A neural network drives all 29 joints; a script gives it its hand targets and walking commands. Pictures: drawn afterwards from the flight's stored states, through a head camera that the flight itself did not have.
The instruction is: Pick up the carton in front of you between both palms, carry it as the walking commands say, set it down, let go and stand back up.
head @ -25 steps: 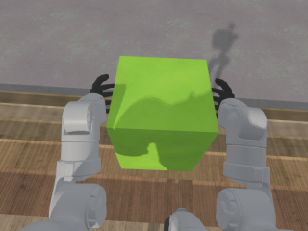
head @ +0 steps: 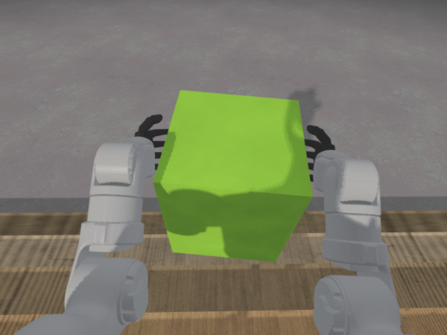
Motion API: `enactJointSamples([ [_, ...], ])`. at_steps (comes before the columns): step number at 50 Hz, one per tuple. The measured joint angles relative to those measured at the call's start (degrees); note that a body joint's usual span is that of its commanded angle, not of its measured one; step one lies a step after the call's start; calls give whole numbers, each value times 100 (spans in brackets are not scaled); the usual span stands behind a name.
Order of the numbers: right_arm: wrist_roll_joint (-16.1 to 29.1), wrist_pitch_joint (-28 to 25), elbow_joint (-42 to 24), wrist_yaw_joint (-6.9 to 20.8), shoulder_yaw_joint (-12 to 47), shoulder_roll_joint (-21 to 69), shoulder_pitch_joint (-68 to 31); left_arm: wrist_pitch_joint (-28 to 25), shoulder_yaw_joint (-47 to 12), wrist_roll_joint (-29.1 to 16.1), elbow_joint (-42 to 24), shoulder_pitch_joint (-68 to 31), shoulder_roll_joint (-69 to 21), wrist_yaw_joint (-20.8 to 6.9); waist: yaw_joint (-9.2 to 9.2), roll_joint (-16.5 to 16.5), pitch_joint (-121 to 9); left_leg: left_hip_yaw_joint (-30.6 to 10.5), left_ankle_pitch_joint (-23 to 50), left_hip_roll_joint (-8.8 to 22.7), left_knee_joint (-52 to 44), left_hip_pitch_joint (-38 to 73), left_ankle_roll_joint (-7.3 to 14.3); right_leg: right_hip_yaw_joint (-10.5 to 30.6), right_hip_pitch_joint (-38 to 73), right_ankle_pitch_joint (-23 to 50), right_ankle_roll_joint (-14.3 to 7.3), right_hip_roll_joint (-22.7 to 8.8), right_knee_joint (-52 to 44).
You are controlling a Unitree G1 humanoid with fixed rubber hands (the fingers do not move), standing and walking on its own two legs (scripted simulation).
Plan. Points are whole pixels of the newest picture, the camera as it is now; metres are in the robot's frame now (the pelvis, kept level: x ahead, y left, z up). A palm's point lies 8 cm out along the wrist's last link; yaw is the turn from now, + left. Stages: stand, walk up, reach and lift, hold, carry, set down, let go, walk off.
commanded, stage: carry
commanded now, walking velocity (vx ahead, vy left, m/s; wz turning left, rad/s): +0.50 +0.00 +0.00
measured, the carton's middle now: (231, 181) +0.37 -0.02 +0.09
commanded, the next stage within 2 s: none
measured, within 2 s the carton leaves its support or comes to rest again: neither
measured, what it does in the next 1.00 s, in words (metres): goes down: right foot 0.15 m lower, then left foot 0.15 m lower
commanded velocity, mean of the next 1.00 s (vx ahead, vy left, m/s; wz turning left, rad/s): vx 0.50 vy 0.00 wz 0.00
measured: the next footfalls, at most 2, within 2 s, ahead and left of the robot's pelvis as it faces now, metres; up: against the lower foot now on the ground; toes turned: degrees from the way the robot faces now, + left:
right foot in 0.32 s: +0.36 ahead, -0.06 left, -0.15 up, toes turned -1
left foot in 0.72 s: +0.67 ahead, +0.06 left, -0.31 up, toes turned +0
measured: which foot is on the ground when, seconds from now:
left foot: down 0.00-0.34, up 0.36-0.70, down 0.72-1.00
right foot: up 0.00-0.30, down 0.32-0.72, up 0.74-1.00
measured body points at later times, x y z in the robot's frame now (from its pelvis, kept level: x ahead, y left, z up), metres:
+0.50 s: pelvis +0.34 -0.03 -0.18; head +0.38 -0.01 +0.26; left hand +0.68 +0.18 -0.13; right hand +0.72 -0.12 -0.12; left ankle +0.35 +0.11 -0.81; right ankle +0.32 -0.06 -0.87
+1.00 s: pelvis +0.72 +0.01 -0.37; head +0.75 +0.01 +0.08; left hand +1.08 +0.12 -0.30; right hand +1.05 -0.18 -0.30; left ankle +0.63 +0.06 -1.03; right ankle +0.85 -0.12 -1.03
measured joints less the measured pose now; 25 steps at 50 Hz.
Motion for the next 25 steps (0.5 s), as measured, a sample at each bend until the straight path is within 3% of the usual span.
enactJointSamples([
  [4, 432, -21, 453, -108, 182, -180, 101, 200, 125, 293, -69, 305, -224, 2, -266, -196, 206, 206, -1408, -317, 1205, -149, 127, 368, -1037, 818, 132, -328, -1617],
  [5, 495, -26, 516, -135, 229, -192, 121, 231, 182, 334, -140, 405, -274, 2, -312, -186, 303, 216, -1484, -327, 1353, -119, -22, 355, -1229, 1111, 139, -382, -1976],
  [6, 545, -50, 550, -157, 275, -199, 138, 235, 233, 361, -217, 494, -316, 2, -342, -166, 404, 212, -1690, -340, 1498, -72, 1, 317, -1405, 1449, 99, -418, -2226],
  [9, 623, -209, 545, -212, 373, -169, 146, 153, 353, 372, -495, 680, -367, 0, -431, -159, 658, 110, -2387, -378, 1981, 27, 156, 202, -1638, 3392, -110, -464, -3516],
  [12, 627, -439, 431, -234, 451, -86, 193, 21, 403, 332, -851, 881, -369, -4, -438, -304, 775, 46, -3070, -468, 2421, 262, 165, 28, -1310, 4707, -161, -413, -5248],
  [14, 633, -528, 295, -233, 424, -69, 265, -84, 358, 343, -1012, 992, -419, -5, -324, -327, 768, 164, -3432, -409, 3094, 364, 123, -200, -937, 5366, -256, -272, -5693],
  [15, 657, -541, 192, -221, 386, -103, 342, -143, 284, 376, -1033, 1021, -471, 1, -168, -305, 749, 294, -2772, -290, 3693, 362, 39, -377, -611, 5405, -318, -172, -5823],
  [16, 679, -541, 66, -188, 318, -154, 440, -185, 179, 413, -1019, 1004, -525, 28, 55, -334, 687, 396, -2431, -209, 4581, 243, -96, -541, -192, 5254, -435, -106, -6059],
  [18, 636, -629, -31, -98, 202, -192, 452, -324, 9, 451, -988, 949, -547, 103, 516, -247, 611, 159, -2316, -152, 6249, -272, -369, -591, 132, 3013, -573, 133, -5803],
  [19, 544, -667, -34, -63, 137, -124, 455, -375, -50, 391, -939, 948, -481, 113, 676, -276, 570, -56, -2171, -186, 6526, -576, -434, -517, 215, 2023, -604, 234, -5653],
  [20, 428, -681, -25, -30, 75, -47, 463, -420, -99, 299, -861, 957, -410, 127, 836, -264, 562, -269, -2073, -122, 6478, -878, -476, -501, 211, 1424, -607, 343, -5454],
  [22, 185, -675, -23, -9, -63, 137, 570, -483, -216, 80, -632, 987, -278, 171, 1086, -271, 591, -697, -1780, 35, 5890, -1462, -512, -566, 111, 1176, -656, 469, -4926],
  [25, -61, -689, -100, 51, -235, 338, 886, -592, -390, -263, -299, 1070, -170, 321, 1321, -282, 668, -969, -1175, 327, 4090, -2012, -643, -579, 267, 550, -720, 533, -4500],
])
